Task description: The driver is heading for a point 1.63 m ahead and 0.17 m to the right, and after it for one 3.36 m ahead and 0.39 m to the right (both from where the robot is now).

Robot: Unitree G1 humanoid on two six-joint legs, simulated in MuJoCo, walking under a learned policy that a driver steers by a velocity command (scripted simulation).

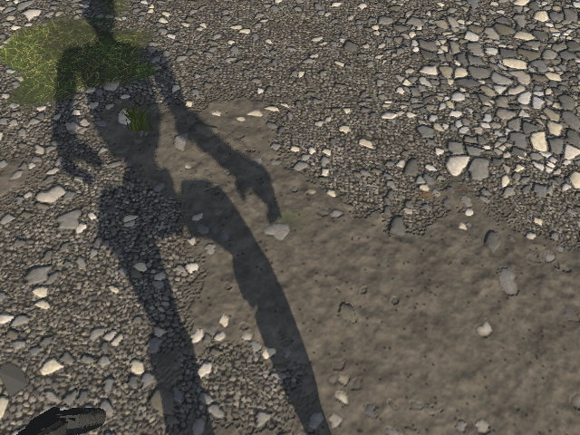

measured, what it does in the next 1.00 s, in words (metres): walks ahead: right foot, then left foot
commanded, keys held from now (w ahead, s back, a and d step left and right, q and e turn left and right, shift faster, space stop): q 0.10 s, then no key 0.44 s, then e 0.46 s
